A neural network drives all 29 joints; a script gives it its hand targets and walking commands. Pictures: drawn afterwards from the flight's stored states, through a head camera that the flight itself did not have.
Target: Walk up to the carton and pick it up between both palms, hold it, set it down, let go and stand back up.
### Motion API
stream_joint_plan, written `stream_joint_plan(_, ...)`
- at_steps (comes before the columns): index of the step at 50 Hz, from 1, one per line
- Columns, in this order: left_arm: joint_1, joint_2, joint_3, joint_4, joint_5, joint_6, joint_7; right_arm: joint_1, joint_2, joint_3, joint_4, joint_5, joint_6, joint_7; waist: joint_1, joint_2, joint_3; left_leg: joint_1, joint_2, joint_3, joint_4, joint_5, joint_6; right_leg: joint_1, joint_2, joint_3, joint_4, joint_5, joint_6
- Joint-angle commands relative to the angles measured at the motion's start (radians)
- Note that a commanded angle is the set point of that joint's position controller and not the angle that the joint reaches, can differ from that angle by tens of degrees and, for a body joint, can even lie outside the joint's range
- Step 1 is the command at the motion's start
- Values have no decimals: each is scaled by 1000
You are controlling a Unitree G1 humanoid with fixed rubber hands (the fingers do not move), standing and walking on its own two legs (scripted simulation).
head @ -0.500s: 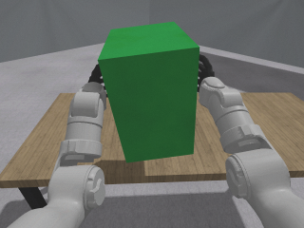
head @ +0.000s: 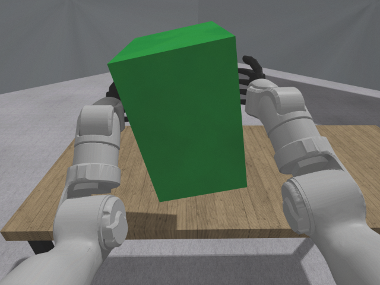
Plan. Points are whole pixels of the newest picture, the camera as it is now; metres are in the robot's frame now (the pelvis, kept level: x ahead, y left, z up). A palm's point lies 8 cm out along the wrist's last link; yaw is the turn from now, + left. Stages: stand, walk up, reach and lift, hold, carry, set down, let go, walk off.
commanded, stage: hold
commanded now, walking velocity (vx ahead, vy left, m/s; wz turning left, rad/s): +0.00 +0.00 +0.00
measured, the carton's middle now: (187, 107) +0.42 +0.00 +0.27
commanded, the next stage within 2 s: none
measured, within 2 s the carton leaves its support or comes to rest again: neither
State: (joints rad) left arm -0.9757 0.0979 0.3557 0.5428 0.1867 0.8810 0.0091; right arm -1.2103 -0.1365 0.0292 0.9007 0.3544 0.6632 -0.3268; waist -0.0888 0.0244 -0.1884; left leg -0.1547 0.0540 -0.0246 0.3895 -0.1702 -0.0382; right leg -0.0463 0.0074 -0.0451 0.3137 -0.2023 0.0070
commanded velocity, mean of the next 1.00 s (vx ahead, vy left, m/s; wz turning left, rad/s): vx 0.00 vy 0.00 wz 0.00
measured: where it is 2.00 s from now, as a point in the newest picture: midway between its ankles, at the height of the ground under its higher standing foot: outside the picture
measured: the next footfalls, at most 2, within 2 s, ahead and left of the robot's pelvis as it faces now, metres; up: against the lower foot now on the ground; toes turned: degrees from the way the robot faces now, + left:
none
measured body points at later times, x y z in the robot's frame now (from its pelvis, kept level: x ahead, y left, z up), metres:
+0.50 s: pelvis -0.02 +0.00 +0.00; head -0.12 +0.01 +0.44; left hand +0.36 +0.14 +0.31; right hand +0.35 -0.14 +0.34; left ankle +0.03 +0.14 -0.75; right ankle -0.02 -0.12 -0.75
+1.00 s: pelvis -0.02 -0.01 +0.00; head -0.12 +0.02 +0.43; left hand +0.37 +0.16 +0.32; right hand +0.37 -0.12 +0.35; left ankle +0.03 +0.14 -0.75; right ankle -0.02 -0.12 -0.75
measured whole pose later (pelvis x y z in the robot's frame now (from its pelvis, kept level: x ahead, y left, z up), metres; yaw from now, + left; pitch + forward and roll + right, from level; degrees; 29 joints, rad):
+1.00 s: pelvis -0.02 -0.01 +0.00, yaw +1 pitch -2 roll -2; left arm -1.14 0.16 0.33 0.70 0.18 0.88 0.01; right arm -1.34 -0.16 0.01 1.06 0.37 0.67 -0.31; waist -0.07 -0.01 -0.23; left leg -0.24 0.07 -0.05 0.42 -0.15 -0.05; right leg -0.12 0.02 -0.06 0.35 -0.19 -0.01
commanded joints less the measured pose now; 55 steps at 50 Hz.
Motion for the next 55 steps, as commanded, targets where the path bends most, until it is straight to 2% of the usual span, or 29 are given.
stream_joint_plan(1,-1066,-522,-404,-377,-247,-104,-155,-785,674,176,-402,226,-12,132,-48,36,-389,171,-117,10,4,345,-35,87,70,42,-1,512,90)
stream_joint_plan(2,-996,-517,-384,-345,-222,-92,-156,-794,672,213,-454,260,-11,125,-17,15,-428,184,-122,1,27,392,-17,114,71,54,6,582,96)
stream_joint_plan(3,-1043,-549,-425,-403,-263,-87,-156,-804,646,212,-491,276,-14,121,-42,62,-445,190,-121,-9,40,425,-40,107,75,43,17,588,94)
stream_joint_plan(4,-1045,-546,-411,-356,-244,-82,-160,-767,612,171,-399,250,3,119,-57,93,-367,170,-108,-12,23,353,-49,47,70,49,-1,469,82)
stream_joint_plan(6,-1013,-524,-394,-359,-205,-73,-156,-770,635,187,-400,250,13,123,-22,82,-394,186,-115,-2,14,329,-35,42,70,42,-7,423,86)
stream_joint_plan(9,-1064,-543,-428,-463,-240,-63,-151,-768,643,196,-427,275,18,129,-41,97,-385,181,-99,-10,11,353,-52,48,75,42,6,426,74)
stream_joint_plan(12,-1072,-565,-454,-384,-256,-51,-154,-780,580,119,-355,244,23,138,-72,147,-315,155,-78,-6,-13,274,-74,-22,82,34,-11,272,54)
stream_joint_plan(14,-1122,-550,-429,-379,-253,-53,-139,-877,626,152,-408,262,19,153,-15,100,-325,115,-91,-6,-21,226,-47,-12,88,35,-18,203,59)
stream_joint_plan(19,-1122,-560,-384,-334,-234,-54,-129,-794,598,126,-239,247,41,183,-3,128,-275,73,-73,-7,-56,152,-54,-46,92,46,-13,146,34)
stream_joint_plan(20,-1158,-556,-377,-364,-246,-62,-122,-853,646,146,-293,260,27,189,25,88,-358,82,-79,-15,-45,160,-40,-25,91,43,-9,154,39)
stream_joint_plan(21,-1112,-541,-353,-290,-236,-58,-121,-844,625,114,-254,240,34,189,2,74,-308,64,-78,-11,-52,111,-36,-43,84,54,-22,113,37)
stream_joint_plan(22,-1128,-507,-307,-252,-200,-59,-130,-817,636,93,-185,214,42,195,25,55,-276,40,-86,-8,-63,69,-24,-41,75,59,-25,84,39)
stream_joint_plan(23,-1140,-496,-300,-254,-215,-65,-126,-912,677,142,-280,243,27,201,69,-18,-357,69,-98,-5,-45,114,-1,-33,79,47,-26,101,55)
stream_joint_plan(25,-1142,-473,-293,-193,-220,-71,-134,-944,664,105,-287,221,17,197,51,-43,-375,58,-98,-11,-34,72,11,-37,70,60,-38,58,54)
stream_joint_plan(27,-1086,-455,-230,-36,-167,-71,-146,-884,642,52,-141,184,31,197,43,-55,-231,8,-108,-10,-48,-35,23,-103,58,75,-67,-45,49)
stream_joint_plan(28,-1139,-437,-203,-48,-157,-82,-148,-975,654,56,-178,191,16,206,79,-88,-283,7,-109,-1,-49,-46,31,-102,61,72,-66,-136,52)
stream_joint_plan(31,-1232,-493,-273,-97,-229,-116,-131,-1011,662,37,-196,190,-5,209,36,7,-377,17,-91,-15,-52,-16,16,-76,67,67,-40,-39,41)
stream_joint_plan(38,-1152,-471,-216,-11,-183,-126,-144,-963,628,2,-137,166,-17,187,28,-44,-308,39,-101,-14,-21,52,14,-80,68,68,-60,29,52)
stream_joint_plan(40,-1188,-503,-257,-66,-219,-135,-137,-993,611,-1,-191,190,-23,181,-10,27,-378,79,-99,-21,5,126,-7,-88,56,80,-53,89,46)
stream_joint_plan(42,-1212,-487,-255,2,-222,-129,-144,-1039,626,9,-179,188,-24,181,11,-18,-329,35,-101,-19,-16,56,6,-98,68,68,-67,25,46)
stream_joint_plan(43,-1164,-519,-282,4,-215,-122,-148,-960,572,-31,-101,162,-16,184,-27,52,-298,32,-88,-24,-30,48,-12,-109,63,72,-58,30,34)
stream_joint_plan(44,-1124,-494,-228,-22,-189,-120,-151,-970,624,26,-170,187,-26,177,27,0,-338,49,-109,-15,-5,123,9,-54,55,82,-57,96,54)
stream_joint_plan(46,-1093,-526,-262,-71,-201,-108,-155,-925,576,28,-164,221,-12,163,-13,46,-347,89,-93,-26,-7,189,-16,-22,67,80,-40,188,43)
stream_joint_plan(48,-1171,-519,-284,-124,-208,-116,-147,-957,565,40,-182,238,-14,167,1,91,-376,101,-97,-26,1,229,-32,-43,66,73,-38,166,45)
stream_joint_plan(49,-1109,-489,-237,-28,-172,-99,-160,-897,544,8,-92,204,-1,171,-10,81,-250,52,-103,-19,-21,162,-24,-61,53,76,-52,121,49)
stream_joint_plan(50,-1080,-479,-227,-77,-162,-99,-173,-876,555,19,-128,211,-3,172,6,58,-290,61,-105,-14,-20,171,-18,-45,52,83,-50,105,46)
stream_joint_plan(53,-1106,-582,-364,-253,-228,-92,-144,-844,510,34,-180,250,-14,183,-39,207,-370,88,-62,-28,-25,251,-72,1,88,68,-4,229,23)
stream_joint_plan(54,-1171,-588,-372,-221,-242,-97,-142,-874,520,8,-190,246,-18,186,-62,208,-357,98,-77,-21,-11,221,-72,-32,79,67,-20,164,31)
stream_joint_plan(55,-1168,-598,-387,-276,-257,-97,-129,-899,557,45,-237,258,-23,190,-42,188,-408,112,-78,-32,2,295,-71,1,80,62,-6,242,28)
